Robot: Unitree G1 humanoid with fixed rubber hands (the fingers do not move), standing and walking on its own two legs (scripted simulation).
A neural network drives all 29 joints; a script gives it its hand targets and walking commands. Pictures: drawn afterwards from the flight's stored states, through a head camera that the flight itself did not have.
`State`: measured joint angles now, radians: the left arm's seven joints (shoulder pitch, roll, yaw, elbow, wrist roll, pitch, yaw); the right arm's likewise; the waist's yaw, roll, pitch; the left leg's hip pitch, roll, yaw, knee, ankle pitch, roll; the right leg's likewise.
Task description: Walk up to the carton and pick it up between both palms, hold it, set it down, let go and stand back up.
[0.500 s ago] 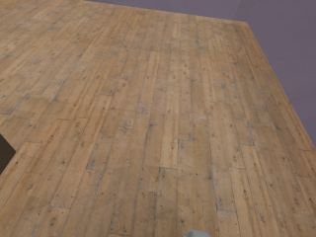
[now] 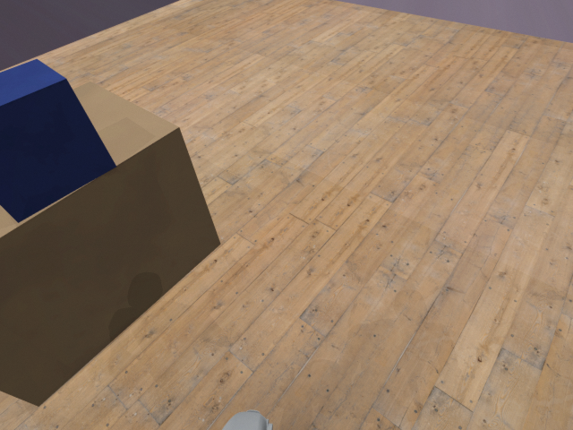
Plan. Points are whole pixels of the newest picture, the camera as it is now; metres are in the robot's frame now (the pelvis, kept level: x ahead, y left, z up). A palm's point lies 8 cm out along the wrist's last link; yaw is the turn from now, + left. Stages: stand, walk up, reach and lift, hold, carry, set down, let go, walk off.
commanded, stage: walk up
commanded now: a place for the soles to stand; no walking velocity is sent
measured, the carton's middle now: (27, 140) +0.78 +0.70 -0.01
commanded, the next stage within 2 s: none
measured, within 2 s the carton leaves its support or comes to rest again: neither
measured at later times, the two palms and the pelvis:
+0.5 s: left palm (96, 423) +0.17 +0.33 -0.12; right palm (384, 328) +0.32 -0.14 -0.14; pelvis +0.18 +0.08 -0.01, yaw +23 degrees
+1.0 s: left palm out of the picture +0.13 +0.32 -0.12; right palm (284, 221) +0.58 +0.05 -0.13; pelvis +0.33 +0.16 -0.01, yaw +41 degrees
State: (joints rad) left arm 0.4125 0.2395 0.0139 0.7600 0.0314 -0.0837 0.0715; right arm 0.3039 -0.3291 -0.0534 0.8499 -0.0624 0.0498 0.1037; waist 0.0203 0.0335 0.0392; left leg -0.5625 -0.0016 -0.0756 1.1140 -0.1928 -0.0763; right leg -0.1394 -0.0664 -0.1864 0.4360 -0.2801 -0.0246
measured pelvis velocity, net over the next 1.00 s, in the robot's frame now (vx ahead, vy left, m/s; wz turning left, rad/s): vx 0.33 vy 0.16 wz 0.72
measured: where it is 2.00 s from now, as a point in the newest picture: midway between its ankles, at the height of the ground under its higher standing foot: (220, 393)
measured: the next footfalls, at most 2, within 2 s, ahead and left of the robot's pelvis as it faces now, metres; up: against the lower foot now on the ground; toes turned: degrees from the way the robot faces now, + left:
left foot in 0.26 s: +0.22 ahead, +0.16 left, +0.00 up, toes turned +18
right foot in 0.66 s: +0.41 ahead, +0.02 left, +0.00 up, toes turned +23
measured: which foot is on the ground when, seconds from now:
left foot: up 0.00-0.24, down 0.26-0.66, up 0.68-1.00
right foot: down 0.00-0.28, up 0.30-0.64, down 0.66-1.00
